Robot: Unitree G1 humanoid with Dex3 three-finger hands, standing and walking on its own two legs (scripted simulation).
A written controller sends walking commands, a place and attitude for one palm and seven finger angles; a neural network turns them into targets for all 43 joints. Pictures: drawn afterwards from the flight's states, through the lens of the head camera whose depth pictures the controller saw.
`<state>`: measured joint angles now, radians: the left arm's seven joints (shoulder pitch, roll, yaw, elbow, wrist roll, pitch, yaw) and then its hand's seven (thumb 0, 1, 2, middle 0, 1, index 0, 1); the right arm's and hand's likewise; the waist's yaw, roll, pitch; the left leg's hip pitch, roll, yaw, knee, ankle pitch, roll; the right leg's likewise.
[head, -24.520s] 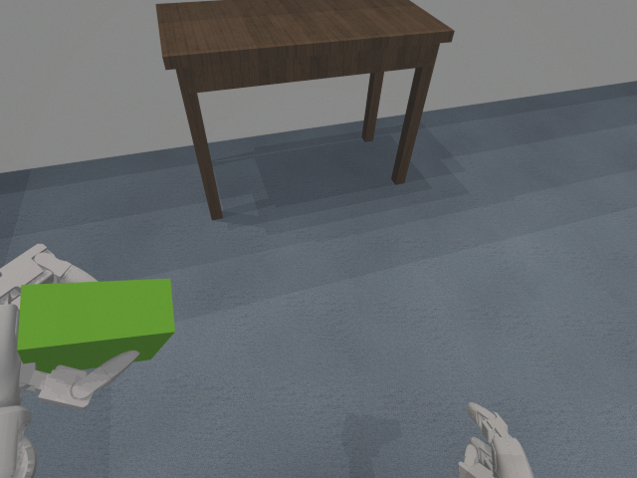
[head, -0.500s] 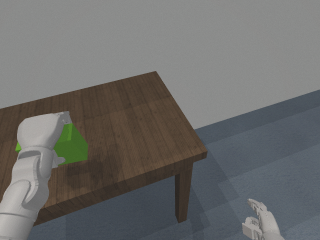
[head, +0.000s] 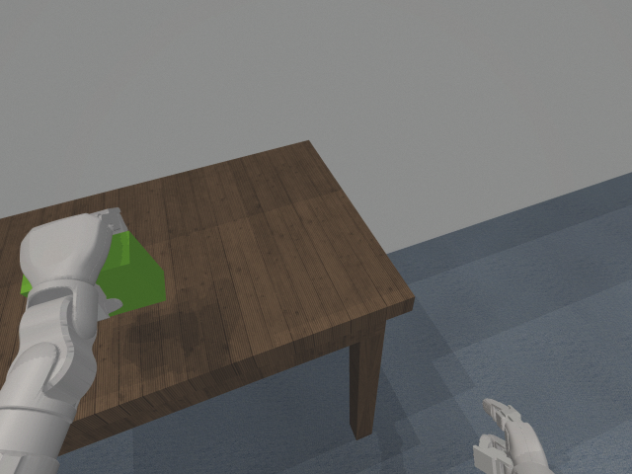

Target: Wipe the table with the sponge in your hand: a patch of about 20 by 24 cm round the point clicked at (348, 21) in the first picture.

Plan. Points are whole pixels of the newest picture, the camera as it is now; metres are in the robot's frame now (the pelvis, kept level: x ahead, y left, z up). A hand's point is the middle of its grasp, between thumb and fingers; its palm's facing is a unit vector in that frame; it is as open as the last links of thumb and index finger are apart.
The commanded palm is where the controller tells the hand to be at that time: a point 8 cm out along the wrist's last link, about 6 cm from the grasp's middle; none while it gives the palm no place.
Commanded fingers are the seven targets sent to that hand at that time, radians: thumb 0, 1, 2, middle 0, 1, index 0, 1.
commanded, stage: move the sponge above the wiping area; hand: left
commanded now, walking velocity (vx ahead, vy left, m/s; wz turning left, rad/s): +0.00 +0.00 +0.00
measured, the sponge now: (108, 286) +0.30 +0.33 +0.09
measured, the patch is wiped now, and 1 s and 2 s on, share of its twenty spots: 0.00 0.00 0.00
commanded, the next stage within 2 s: lower the sponge onto the table in 0.50 s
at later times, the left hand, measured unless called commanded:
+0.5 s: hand (77, 275) +0.28 +0.34 +0.13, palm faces +0.12 -0.01 -0.99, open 9.3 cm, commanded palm +0.25 +0.32 +0.16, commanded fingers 0.00 0.10 1.30 -1.20 -1.60 -1.20 -1.60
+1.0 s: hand (85, 283) +0.28 +0.34 +0.11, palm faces +0.02 -0.03 -1.00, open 9.3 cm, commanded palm +0.26 +0.32 +0.16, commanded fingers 0.00 0.10 1.30 -1.20 -1.60 -1.20 -1.60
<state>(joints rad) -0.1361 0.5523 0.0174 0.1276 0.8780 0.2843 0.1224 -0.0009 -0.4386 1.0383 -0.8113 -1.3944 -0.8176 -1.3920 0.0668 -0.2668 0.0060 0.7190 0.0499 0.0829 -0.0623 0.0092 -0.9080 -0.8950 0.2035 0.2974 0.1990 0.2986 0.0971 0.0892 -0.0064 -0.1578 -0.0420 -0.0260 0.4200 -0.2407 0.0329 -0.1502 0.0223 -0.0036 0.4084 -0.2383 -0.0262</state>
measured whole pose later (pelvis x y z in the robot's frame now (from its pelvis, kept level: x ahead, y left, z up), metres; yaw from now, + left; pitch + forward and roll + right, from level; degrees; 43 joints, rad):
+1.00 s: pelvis +0.01 -0.01 +0.00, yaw +0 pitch +0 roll +0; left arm -0.12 0.57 0.02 0.21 0.84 0.49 0.03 0.00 -0.44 1.04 -0.81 -1.41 -0.82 -1.41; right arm 0.05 -0.29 0.02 0.71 0.07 0.13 -0.05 0.01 -0.91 -0.89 0.20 0.30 0.20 0.30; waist 0.07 0.12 -0.02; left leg -0.15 -0.04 -0.03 0.39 -0.24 0.03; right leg -0.15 0.03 0.00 0.40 -0.25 -0.03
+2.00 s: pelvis +0.01 +0.00 +0.00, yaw +1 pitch +1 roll +0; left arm -0.17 0.52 -0.01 0.38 0.93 0.29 0.05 0.00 -0.45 1.04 -0.82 -1.42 -0.83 -1.41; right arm 0.10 -0.28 0.01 0.71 0.05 0.10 -0.08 0.01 -0.91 -0.89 0.21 0.30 0.20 0.30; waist 0.06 0.07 -0.01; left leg -0.22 -0.04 -0.04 0.46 -0.26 0.03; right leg -0.21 0.02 -0.02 0.45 -0.26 -0.03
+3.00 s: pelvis -0.01 +0.00 -0.02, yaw +0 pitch +11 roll -1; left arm -0.63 0.69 0.13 1.03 1.06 0.01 0.18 0.02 -0.48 1.06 -0.84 -1.38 -0.84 -1.40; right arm 0.25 -0.30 -0.02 0.75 0.06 0.13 -0.03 0.00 -0.91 -0.89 0.21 0.30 0.20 0.30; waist -0.03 0.04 -0.09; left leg -0.53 -0.02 -0.04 0.64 -0.31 0.03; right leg -0.50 0.04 -0.03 0.59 -0.29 -0.03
